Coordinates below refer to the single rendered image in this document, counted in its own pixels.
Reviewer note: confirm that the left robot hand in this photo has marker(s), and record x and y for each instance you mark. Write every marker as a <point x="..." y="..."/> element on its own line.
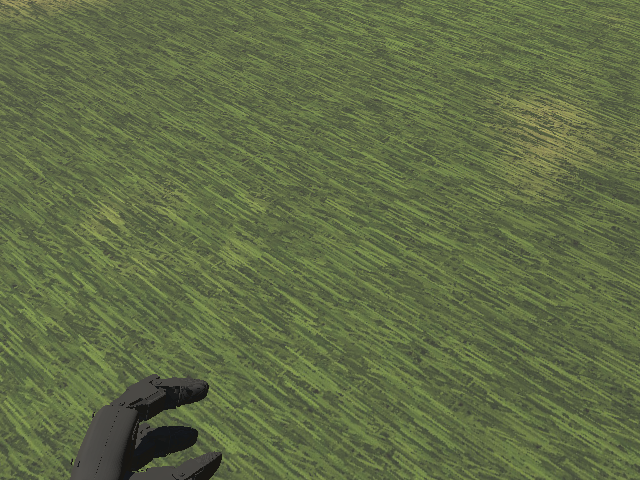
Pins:
<point x="115" y="444"/>

